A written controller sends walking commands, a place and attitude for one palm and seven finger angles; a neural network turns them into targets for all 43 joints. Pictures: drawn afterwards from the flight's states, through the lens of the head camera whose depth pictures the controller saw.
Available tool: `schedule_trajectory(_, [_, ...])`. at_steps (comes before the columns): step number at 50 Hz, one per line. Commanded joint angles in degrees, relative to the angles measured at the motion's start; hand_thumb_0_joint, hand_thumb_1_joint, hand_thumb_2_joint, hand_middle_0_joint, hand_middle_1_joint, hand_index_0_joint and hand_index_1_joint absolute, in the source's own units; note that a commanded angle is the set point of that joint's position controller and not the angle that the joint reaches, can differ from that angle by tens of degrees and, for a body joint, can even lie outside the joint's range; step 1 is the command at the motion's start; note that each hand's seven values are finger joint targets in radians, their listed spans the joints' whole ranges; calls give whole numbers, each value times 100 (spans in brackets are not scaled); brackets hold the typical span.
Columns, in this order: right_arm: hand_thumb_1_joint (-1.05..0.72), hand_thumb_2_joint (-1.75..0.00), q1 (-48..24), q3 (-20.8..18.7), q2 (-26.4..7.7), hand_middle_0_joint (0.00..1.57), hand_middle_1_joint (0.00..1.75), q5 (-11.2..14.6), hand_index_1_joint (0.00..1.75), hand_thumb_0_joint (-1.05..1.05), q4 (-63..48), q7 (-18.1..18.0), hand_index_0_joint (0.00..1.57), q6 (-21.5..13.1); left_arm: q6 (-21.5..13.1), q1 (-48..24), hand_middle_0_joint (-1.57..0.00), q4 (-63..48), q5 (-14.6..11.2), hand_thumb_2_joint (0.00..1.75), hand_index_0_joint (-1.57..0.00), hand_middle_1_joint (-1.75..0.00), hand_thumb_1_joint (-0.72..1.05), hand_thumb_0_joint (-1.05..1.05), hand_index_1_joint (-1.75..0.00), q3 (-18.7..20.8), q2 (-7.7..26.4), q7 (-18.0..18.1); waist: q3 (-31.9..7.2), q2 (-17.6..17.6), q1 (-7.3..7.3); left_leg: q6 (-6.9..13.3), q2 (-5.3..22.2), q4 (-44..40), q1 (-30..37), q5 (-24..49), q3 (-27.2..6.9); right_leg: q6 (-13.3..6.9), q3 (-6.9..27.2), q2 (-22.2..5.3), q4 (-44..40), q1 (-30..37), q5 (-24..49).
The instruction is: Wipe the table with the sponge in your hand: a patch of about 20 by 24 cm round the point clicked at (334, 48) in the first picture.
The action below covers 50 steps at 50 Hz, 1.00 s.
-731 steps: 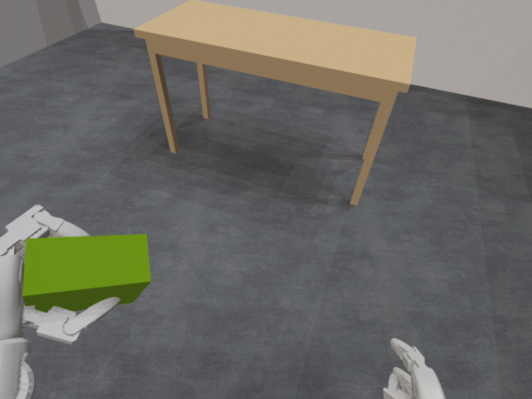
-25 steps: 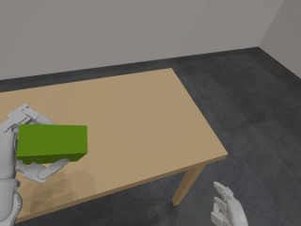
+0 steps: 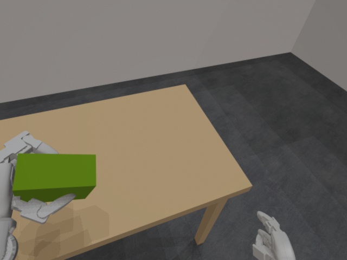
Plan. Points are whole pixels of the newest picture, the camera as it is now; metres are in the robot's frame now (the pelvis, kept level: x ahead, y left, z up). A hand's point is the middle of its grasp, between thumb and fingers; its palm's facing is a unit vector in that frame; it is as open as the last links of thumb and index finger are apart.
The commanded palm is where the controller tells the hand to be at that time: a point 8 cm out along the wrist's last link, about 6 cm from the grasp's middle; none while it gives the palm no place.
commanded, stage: come to a stop and stand still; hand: left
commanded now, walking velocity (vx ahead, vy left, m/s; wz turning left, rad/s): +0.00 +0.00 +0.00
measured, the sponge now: (67, 179) +0.22 +0.22 +0.13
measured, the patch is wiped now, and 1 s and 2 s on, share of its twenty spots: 0.00 0.00 0.00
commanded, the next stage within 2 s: look again from close up in 0.04 s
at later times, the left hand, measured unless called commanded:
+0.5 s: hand (36, 186) +0.20 +0.25 +0.15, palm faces +0.34 -0.86 -0.39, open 9.9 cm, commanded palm +0.14 +0.29 +0.17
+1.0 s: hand (59, 178) +0.21 +0.22 +0.15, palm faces +0.32 -0.85 -0.41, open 9.9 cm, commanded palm +0.15 +0.25 +0.17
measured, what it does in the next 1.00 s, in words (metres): stands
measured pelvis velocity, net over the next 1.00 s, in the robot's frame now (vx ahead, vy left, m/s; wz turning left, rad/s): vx -0.01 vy -0.02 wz -0.01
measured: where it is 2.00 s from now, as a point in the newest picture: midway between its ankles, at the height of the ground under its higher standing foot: outside the picture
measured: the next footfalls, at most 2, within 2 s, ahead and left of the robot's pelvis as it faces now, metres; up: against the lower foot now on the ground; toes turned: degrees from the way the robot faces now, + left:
none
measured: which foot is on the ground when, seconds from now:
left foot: down 0.00-1.00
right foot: down 0.00-1.00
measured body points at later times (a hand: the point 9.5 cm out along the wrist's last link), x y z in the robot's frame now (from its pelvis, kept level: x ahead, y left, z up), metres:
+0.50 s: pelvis -0.02 +0.01 +0.00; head -0.01 +0.02 +0.45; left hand +0.17 +0.29 +0.17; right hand +0.16 -0.22 -0.07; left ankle +0.01 +0.09 -0.74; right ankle -0.02 -0.10 -0.74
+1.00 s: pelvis -0.01 -0.02 +0.00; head +0.01 -0.01 +0.45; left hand +0.19 +0.26 +0.17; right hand +0.17 -0.24 -0.08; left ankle +0.01 +0.09 -0.74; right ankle -0.02 -0.10 -0.74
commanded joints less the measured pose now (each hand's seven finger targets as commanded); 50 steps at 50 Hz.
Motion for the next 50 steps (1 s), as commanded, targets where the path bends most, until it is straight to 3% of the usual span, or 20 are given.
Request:
schedule_trajectory(1, [-90,-90,-519,-229,-664,20,30,-1,30,0,-947,-83,20,-295,-417,-639,-120,-1370,-74,130,-120,-160,10,0,-160,682,1027,182,-791,260,-16,-46,538,-202,744,1151,-718,14,752,-779,-314,-164,1675])
schedule_trajectory(10, [-90,-90,-540,-196,-632,20,30,-1,30,0,-970,-72,20,-234,-358,-514,-120,-1190,-104,130,-120,-160,10,0,-160,670,963,167,-619,261,-23,-32,518,-351,605,648,-757,23,770,-756,-514,-282,1110])
schedule_trajectory(18, [-90,-90,-531,-203,-652,20,30,4,30,0,-984,-80,20,-251,-341,-601,-120,-1323,-77,130,-120,-160,10,0,-160,638,990,165,-728,224,-21,-21,537,-407,636,481,-795,28,757,-738,-537,-268,923])
schedule_trajectory(24, [-90,-90,-562,-198,-654,20,30,-6,30,0,-935,-99,20,-317,-405,-664,-120,-1477,-38,130,-120,-160,10,0,-160,735,1103,187,-649,472,-19,-31,600,-617,550,177,-895,12,651,-659,-446,-308,641])
schedule_trajectory(28, [-90,-90,-501,-208,-642,20,30,-20,30,0,-953,-77,20,-295,-424,-696,-120,-1337,-30,130,-120,-160,10,0,-160,663,984,137,-550,431,-31,-68,818,-872,478,-268,-1061,21,513,-528,-283,-421,343])
schedule_trajectory(31, [-90,-90,-519,-200,-616,20,30,-13,30,0,-986,-73,20,-282,-434,-740,-120,-1339,-13,130,-120,-160,10,0,-160,681,984,120,-489,669,-4,-54,1083,-1226,253,-935,-1241,66,297,-431,104,-399,175])
schedule_trajectory(35, [-90,-90,-483,-213,-599,20,30,-25,30,0,-994,-39,20,-282,-411,-801,-120,-1466,-13,130,-120,-160,10,0,-160,645,956,89,-538,792,-7,-56,1270,-1231,278,-896,-1241,73,74,-386,421,-473,107])
schedule_trajectory(40, [-90,-90,-428,-250,-597,20,30,-16,30,0,-1032,18,20,-266,-338,-723,-120,-1627,-48,130,-120,-160,10,0,-160,665,1001,67,-694,719,-35,-20,1217,-769,556,-66,-1066,35,30,-412,210,-504,254])
schedule_trajectory(43, [-90,-90,-377,-288,-608,20,30,9,30,0,-1037,29,20,-216,-282,-647,-120,-1519,-78,130,-120,-160,10,0,-160,736,1020,62,-684,502,-55,-10,1047,-436,618,199,-936,-32,263,-427,-57,-559,491])
schedule_trajectory(50, [-90,-90,-416,-328,-609,20,30,31,30,0,-1069,-2,20,-127,-212,-587,-120,-1556,-202,130,-120,-160,10,0,-160,812,1079,15,-827,478,-94,11,900,50,793,697,-758,-93,549,-498,-92,-643,986])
